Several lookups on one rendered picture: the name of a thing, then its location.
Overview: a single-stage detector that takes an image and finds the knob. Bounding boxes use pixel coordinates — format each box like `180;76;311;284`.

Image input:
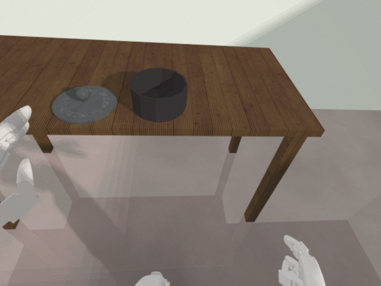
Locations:
75;86;90;101

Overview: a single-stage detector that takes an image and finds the left robot hand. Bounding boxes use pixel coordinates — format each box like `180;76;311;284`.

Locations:
0;105;40;229

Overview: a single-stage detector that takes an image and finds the pot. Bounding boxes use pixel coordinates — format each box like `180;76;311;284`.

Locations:
129;68;188;122

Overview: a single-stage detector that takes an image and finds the table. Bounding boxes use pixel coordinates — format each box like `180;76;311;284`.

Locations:
0;35;325;229

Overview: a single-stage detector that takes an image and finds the robot left shin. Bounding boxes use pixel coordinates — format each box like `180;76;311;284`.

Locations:
151;272;163;277

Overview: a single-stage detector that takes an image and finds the right robot hand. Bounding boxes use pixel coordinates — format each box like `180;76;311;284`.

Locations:
279;235;326;286

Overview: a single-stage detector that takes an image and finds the lid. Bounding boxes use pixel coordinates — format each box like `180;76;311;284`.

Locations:
52;86;117;124

